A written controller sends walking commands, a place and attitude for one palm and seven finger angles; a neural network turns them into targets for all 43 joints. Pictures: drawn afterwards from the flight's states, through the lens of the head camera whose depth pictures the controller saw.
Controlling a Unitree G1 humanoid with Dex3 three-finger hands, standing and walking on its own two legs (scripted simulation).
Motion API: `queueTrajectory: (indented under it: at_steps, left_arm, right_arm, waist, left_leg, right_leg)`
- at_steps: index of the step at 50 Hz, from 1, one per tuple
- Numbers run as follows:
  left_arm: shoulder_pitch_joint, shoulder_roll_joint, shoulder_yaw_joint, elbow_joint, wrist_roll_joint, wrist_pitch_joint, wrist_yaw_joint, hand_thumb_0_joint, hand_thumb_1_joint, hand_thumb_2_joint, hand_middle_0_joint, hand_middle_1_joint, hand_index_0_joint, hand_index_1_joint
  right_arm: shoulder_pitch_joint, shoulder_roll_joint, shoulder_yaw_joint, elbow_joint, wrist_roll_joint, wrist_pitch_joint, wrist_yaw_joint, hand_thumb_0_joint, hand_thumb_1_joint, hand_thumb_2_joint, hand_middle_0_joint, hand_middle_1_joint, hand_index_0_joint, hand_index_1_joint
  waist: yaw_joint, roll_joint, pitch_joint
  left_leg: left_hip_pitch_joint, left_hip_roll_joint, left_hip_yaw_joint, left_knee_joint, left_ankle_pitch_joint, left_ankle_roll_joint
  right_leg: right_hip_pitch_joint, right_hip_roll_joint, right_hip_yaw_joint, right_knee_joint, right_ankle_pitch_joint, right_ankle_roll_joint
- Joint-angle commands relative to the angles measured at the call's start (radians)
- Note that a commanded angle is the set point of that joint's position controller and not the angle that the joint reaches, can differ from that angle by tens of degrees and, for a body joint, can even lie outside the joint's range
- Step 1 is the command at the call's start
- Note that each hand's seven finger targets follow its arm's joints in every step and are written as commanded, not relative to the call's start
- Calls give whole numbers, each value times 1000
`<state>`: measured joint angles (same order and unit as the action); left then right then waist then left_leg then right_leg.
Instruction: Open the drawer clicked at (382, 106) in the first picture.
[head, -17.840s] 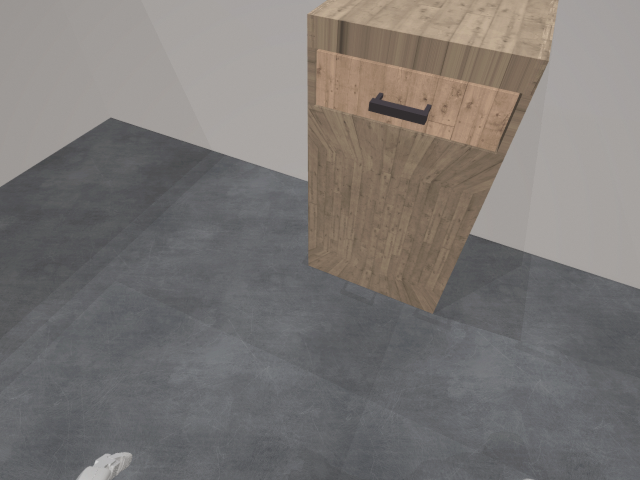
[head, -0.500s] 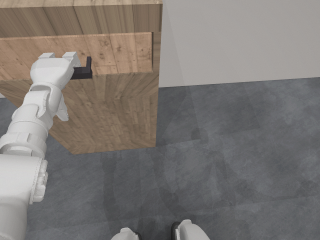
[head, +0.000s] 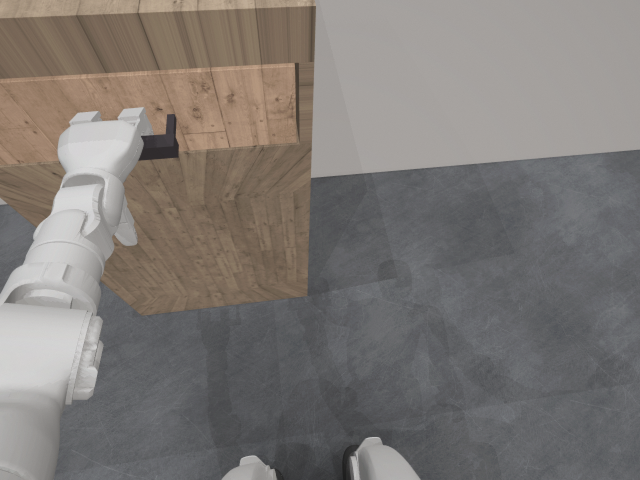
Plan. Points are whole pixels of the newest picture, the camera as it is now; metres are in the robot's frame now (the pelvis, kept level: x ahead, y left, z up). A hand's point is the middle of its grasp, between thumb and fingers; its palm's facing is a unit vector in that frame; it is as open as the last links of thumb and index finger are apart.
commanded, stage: lower the fingers behind the handle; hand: left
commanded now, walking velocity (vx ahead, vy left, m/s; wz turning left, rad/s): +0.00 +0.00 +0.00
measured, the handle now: (125, 137) +0.56 +0.22 +0.05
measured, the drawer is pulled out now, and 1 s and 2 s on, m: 0.00 0.00 0.06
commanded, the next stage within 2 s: close the thumb around the handle in 0.32 s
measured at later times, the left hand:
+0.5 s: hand (124, 175) +0.51 +0.22 +0.03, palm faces -0.08 +0.00 -1.00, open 13.7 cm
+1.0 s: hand (128, 174) +0.52 +0.22 +0.03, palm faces -0.07 -0.01 -1.00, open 6.1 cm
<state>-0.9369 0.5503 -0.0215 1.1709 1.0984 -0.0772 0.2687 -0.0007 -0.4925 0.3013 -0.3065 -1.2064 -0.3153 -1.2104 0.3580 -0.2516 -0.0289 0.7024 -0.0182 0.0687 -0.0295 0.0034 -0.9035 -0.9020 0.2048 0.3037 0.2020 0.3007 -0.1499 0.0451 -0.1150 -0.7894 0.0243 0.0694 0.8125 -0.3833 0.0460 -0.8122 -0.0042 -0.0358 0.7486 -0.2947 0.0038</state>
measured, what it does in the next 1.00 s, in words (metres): stands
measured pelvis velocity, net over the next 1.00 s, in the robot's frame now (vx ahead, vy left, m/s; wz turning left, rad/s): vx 0.01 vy -0.01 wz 0.01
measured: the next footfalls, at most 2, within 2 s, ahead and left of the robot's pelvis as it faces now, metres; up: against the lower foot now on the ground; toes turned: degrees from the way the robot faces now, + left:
none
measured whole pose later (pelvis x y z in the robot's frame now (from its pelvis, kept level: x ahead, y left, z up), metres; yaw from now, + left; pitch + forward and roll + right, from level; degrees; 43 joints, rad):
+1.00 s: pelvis +0.01 -0.01 +0.00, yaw +0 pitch +22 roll -2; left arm -0.93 0.53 -0.03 1.17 1.10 -0.06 0.32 0.00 0.62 0.78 -0.40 -1.32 -0.40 -1.32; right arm 0.36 -0.26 -0.05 0.73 -0.02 0.07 -0.02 0.00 -0.90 -0.90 0.20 0.30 0.20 0.30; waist -0.14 0.05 -0.13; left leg -0.81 0.03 0.05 0.82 -0.40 0.03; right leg -0.83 0.00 -0.05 0.76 -0.32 -0.01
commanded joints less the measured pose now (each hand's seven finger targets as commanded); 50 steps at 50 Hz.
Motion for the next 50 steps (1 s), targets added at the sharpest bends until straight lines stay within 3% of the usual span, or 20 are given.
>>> queueTrajectory:
  at_steps: [1, 5, 6, 10, 11, 12, 14, 15, 21, 27, 29, 30, 32, 35, 38, 40, 42, 46, 49, 50]
  left_arm:
    - [-378, 201, 32, -193, 0, -68, 48, 0, -500, 300, -300, -1200, -300, -1200]
    - [-404, 186, 45, -228, 4, -66, 107, 0, -500, 300, -300, -1200, -300, -1200]
    - [-412, 156, 24, -211, 3, -53, 119, 0, -500, 300, -300, -1200, -300, -1200]
    - [-464, 175, 29, -196, 13, 9, 149, 0, -500, 300, -300, -1200, -300, -1200]
    - [-481, 152, 5, -178, 13, 27, 149, 0, -500, 300, -300, -1200, -300, -1200]
    - [-490, 188, 32, -181, 13, 40, 149, 0, -500, 300, -300, -1200, -300, -1200]
    - [-492, 148, -9, -148, 8, 65, 134, 0, -500, 300, -300, -1200, -300, -1200]
    - [-507, 173, 9, -153, 4, 72, 127, 0, -500, 300, -300, -1200, -300, -1200]
    - [-463, 146, -20, -135, 0, 64, 70, 0, -500, 300, -300, -1200, -300, -1200]
    - [-434, 168, -3, -152, -2, 10, 47, 0, -164, 444, -324, -1236, -324, -1236]
    - [-444, 162, -3, -180, -4, -18, 54, 0, -52, 492, -332, -1248, -332, -1248]
    - [-444, 197, 26, -184, -8, -23, 62, 0, 4, 516, -336, -1254, -336, -1254]
    - [-418, 181, 19, -174, -6, -23, 71, 0, 116, 564, -344, -1266, -344, -1266]
    - [-418, 231, 54, -181, -3, -17, 89, 0, 284, 636, -356, -1284, -356, -1284]
    - [-420, 203, 42, -180, 1, -1, 103, 0, 452, 708, -368, -1302, -368, -1302]
    - [-398, 239, 67, -167, -1, 12, 108, 0, 564, 756, -376, -1314, -376, -1314]
    - [-410, 217, 44, -159, -4, 25, 104, 0, 676, 804, -384, -1326, -384, -1326]
    - [-398, 224, 45, -166, -4, 28, 91, 0, 900, 900, -400, -1350, -400, -1350]
    - [-392, 211, 36, -153, -1, 21, 86, 0, 900, 900, -400, -1350, -400, -1350]
    - [-379, 240, 58, -151, -6, 21, 83, 0, 900, 900, -400, -1350, -400, -1350]
  right_arm:
    - [168, -178, -70, -37, -8, -23, -20, 0, -900, -900, 200, 300, 200, 300]
    - [182, -183, -83, -16, -15, -26, -4, 0, -900, -900, 200, 300, 200, 300]
    - [184, -182, -84, -13, -16, -27, 1, 0, -900, -900, 200, 300, 200, 300]
    - [188, -190, -86, 9, -14, -23, 10, 0, -900, -900, 200, 300, 200, 300]
    - [187, -188, -84, 11, -13, -22, 11, 0, -900, -900, 200, 300, 200, 300]
    - [189, -193, -83, 15, -13, -20, 10, 0, -900, -900, 200, 300, 200, 300]
    - [188, -189, -79, 13, -10, -15, 8, 0, -900, -900, 200, 300, 200, 300]
    - [189, -192, -78, 17, -8, -15, 7, 0, -900, -900, 200, 300, 200, 300]
    - [184, -186, -72, 5, -3, -12, -5, 0, -900, -900, 200, 300, 200, 300]
    - [183, -183, -70, -4, -3, -13, -14, 0, -900, -900, 200, 300, 200, 300]
    - [184, -179, -72, -8, -7, -18, -16, 0, -900, -900, 200, 300, 200, 300]
    - [184, -183, -72, -4, -9, -18, -14, 0, -900, -900, 200, 300, 200, 300]
    - [187, -178, -71, -8, -10, -19, -11, 0, -900, -900, 200, 300, 200, 300]
    - [188, -185, -71, -5, -12, -15, -10, 0, -900, -900, 200, 300, 200, 300]
    - [186, -183, -74, -1, -12, -12, -3, 0, -900, -900, 200, 300, 200, 300]
    - [184, -188, -73, 0, -11, -9, -2, 0, -900, -900, 200, 300, 200, 300]
    - [181, -185, -71, -3, -7, -8, -3, 0, -900, -900, 200, 300, 200, 300]
    - [174, -187, -70, -8, -5, -4, -6, 0, -900, -900, 200, 300, 200, 300]
    - [177, -187, -72, -3, -4, -5, -8, 0, -900, -900, 200, 300, 200, 300]
    - [172, -190, -68, -4, -4, -5, -8, 0, -900, -900, 200, 300, 200, 300]
  waist:
    - [-4, 45, -431]
    - [-5, 56, -473]
    - [-12, 59, -468]
    - [-22, 78, -478]
    - [-29, 75, -469]
    - [-25, 78, -470]
    - [-39, 73, -460]
    - [-39, 65, -450]
    - [-36, 45, -429]
    - [-31, 20, -388]
    - [-32, 32, -412]
    - [-27, 34, -427]
    - [-22, 37, -439]
    - [-14, 34, -469]
    - [-13, 38, -469]
    - [-2, 31, -481]
    - [-15, 13, -458]
    - [-8, 27, -465]
    - [-16, 9, -444]
    - [-2, 21, -433]
  left_leg:
    - [257, -27, -84, -48, 308, -5]
    - [303, -16, -103, -21, 388, -17]
    - [300, -17, -104, -22, 378, -17]
    - [321, -15, -111, -24, 394, -24]
    - [315, -18, -109, -30, 379, -22]
    - [316, -17, -106, -33, 386, -22]
    - [321, -18, -106, -40, 383, -21]
    - [320, -17, -105, -43, 380, -20]
    - [309, -21, -95, -55, 374, -12]
    - [254, -27, -84, -55, 328, -4]
    - [264, -28, -83, -47, 343, -4]
    - [258, -29, -81, -42, 333, -3]
    - [255, -32, -77, -38, 351, -3]
    - [239, -34, -73, -29, 371, -4]
    - [250, -33, -73, -29, 396, -7]
    - [244, -35, -68, -32, 390, -6]
    - [234, -35, -66, -41, 373, -5]
    - [247, -36, -64, -47, 384, -5]
    - [248, -33, -65, -48, 373, -3]
    - [232, -35, -62, -51, 353, -3]
  right_leg:
    - [165, 51, 8, -34, 174, -32]
    - [116, 57, -1, -15, 192, -32]
    - [109, 56, -5, -17, 183, -31]
    - [95, 58, -9, -20, 182, -33]
    - [98, 58, -11, -27, 174, -32]
    - [113, 58, -8, -28, 186, -33]
    - [116, 58, -9, -38, 185, -31]
    - [120, 58, -9, -43, 189, -30]
    - [158, 57, -3, -57, 209, -29]
    - [176, 54, 7, -56, 209, -31]
    - [175, 52, 10, -50, 219, -30]
    - [181, 52, 14, -46, 219, -29]
    - [193, 53, 12, -40, 238, -30]
    - [214, 51, 17, -30, 269, -27]
    - [211, 53, 11, -31, 279, -29]
    - [234, 52, 16, -32, 288, -26]
    - [240, 51, 14, -41, 284, -24]
    - [252, 51, 17, -46, 294, -24]
    - [240, 52, 17, -51, 282, -23]
    - [243, 51, 19, -51, 271, -24]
